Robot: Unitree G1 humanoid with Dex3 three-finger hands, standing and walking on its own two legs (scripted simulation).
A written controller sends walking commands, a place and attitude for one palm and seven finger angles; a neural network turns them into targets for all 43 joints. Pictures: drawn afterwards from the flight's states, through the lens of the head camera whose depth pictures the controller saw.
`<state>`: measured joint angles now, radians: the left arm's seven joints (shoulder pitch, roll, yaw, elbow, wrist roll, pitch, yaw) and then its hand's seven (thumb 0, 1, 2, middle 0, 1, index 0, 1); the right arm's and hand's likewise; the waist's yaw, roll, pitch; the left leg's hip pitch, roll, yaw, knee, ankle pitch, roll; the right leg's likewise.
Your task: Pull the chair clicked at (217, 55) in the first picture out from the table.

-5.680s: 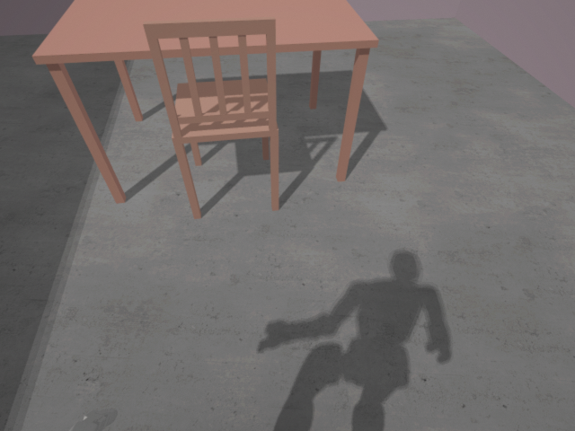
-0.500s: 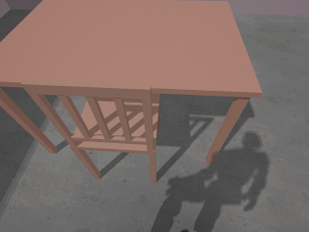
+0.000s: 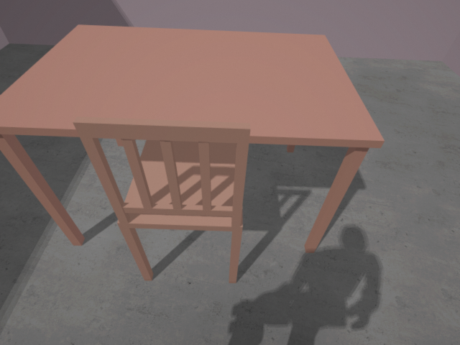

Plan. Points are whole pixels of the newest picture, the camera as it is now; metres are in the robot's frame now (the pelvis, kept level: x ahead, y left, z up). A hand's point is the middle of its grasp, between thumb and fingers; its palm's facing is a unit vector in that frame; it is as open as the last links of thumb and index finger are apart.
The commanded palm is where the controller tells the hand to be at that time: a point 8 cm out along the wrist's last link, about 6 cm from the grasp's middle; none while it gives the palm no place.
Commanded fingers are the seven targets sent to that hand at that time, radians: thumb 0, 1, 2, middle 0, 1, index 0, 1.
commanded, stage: come to a stop and stand still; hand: left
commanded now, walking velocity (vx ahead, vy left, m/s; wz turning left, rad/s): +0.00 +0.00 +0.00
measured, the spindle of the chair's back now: (172, 176) +0.54 +0.18 -0.08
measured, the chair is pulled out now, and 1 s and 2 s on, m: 0.00 0.00 0.00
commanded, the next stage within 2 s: look again from close up in 0.48 s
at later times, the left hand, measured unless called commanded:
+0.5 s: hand out of the picture -0.02 +0.18 -0.15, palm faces -0.02 -0.98 -0.20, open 7.4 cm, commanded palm none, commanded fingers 0.00 0.90 0.90 -0.20 -0.30 -0.20 -0.30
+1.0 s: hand out of the picture -0.06 +0.14 -0.15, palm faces +0.01 -0.99 -0.16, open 7.4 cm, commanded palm none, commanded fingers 0.00 0.90 0.90 -0.20 -0.30 -0.20 -0.30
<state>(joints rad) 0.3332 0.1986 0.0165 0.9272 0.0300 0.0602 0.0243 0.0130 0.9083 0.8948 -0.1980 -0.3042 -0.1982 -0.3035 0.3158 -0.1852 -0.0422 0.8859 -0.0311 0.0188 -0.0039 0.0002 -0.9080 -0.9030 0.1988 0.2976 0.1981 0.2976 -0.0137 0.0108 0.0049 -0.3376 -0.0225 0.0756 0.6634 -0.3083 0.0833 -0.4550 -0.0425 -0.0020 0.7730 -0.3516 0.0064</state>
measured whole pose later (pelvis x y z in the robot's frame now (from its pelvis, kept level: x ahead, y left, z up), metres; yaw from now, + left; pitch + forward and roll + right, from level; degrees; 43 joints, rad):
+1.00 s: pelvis -0.02 -0.01 +0.02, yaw -1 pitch -1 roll +0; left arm 0.40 0.09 -0.02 1.11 0.02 -0.02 0.04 0.01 0.91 0.90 -0.20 -0.30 -0.20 -0.30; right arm 0.30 -0.13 -0.01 1.15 -0.01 0.00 -0.02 0.00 -0.91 -0.90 0.20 0.30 0.20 0.30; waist -0.01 0.02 0.01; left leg -0.24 -0.03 0.10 0.39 -0.13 0.07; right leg -0.18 -0.01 -0.03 0.43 -0.24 0.00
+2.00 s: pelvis +0.02 -0.02 +0.02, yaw -2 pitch -1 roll +1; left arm 0.37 0.10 -0.02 1.13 0.01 -0.02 0.05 0.01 0.91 0.90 -0.20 -0.30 -0.20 -0.30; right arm 0.29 -0.13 0.01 1.18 -0.01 -0.02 -0.03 0.00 -0.91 -0.90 0.20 0.30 0.20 0.30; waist -0.01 0.01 0.01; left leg -0.16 -0.04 0.10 0.36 -0.19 0.05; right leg -0.10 -0.01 -0.02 0.40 -0.28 -0.01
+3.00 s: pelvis +0.04 -0.04 +0.02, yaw -1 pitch -1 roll +1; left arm 0.38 0.10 -0.02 1.14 0.01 -0.03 0.05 0.01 0.91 0.90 -0.20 -0.30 -0.20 -0.30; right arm 0.30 -0.13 0.01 1.19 -0.01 -0.02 -0.04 0.00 -0.91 -0.90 0.20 0.30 0.20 0.30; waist 0.00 0.01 0.01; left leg -0.15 -0.01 0.08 0.37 -0.20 0.02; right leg -0.08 0.02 -0.04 0.39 -0.30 -0.04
